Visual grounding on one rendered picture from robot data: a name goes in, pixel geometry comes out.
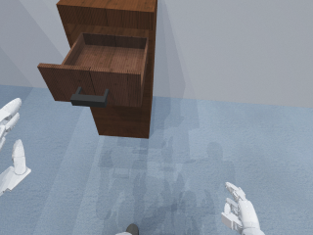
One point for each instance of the left robot foot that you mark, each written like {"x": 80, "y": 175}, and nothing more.
{"x": 132, "y": 229}

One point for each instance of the handle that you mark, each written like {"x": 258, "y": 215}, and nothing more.
{"x": 83, "y": 100}

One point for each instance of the cabinet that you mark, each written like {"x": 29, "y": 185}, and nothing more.
{"x": 117, "y": 17}

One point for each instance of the robot left hand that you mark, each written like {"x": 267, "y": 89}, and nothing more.
{"x": 13, "y": 175}

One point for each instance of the drawer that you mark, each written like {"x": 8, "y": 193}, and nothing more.
{"x": 99, "y": 61}

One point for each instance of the robot right hand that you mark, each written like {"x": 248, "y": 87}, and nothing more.
{"x": 243, "y": 216}

